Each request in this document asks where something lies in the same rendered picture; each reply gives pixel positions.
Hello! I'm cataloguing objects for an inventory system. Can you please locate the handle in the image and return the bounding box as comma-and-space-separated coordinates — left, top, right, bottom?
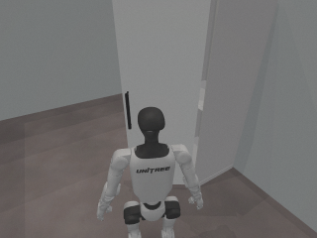
125, 91, 132, 130

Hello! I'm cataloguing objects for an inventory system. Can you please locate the humanoid robot torso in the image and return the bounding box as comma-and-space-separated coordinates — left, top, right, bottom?
129, 143, 176, 222

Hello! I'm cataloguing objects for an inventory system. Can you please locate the left robot hand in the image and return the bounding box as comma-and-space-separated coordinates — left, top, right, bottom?
96, 206, 112, 221

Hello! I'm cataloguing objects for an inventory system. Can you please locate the right robot hand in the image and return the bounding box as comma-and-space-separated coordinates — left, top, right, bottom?
188, 196, 203, 210

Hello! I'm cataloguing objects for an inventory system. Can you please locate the fridge door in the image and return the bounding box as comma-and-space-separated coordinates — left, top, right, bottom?
112, 0, 211, 184

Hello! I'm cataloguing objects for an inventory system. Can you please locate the left robot upper arm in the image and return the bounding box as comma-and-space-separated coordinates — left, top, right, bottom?
105, 148, 131, 197

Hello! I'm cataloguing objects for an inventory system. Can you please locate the right robot upper arm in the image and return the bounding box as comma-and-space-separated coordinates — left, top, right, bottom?
171, 144, 198, 188

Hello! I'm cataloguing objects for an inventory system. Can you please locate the left robot forearm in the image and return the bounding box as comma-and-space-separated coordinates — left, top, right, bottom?
98, 181, 115, 211

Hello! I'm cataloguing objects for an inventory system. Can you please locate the robot right thigh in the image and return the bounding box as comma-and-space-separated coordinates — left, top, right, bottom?
160, 195, 181, 238

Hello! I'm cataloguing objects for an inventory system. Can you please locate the right robot forearm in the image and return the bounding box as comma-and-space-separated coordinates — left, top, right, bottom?
188, 174, 202, 200

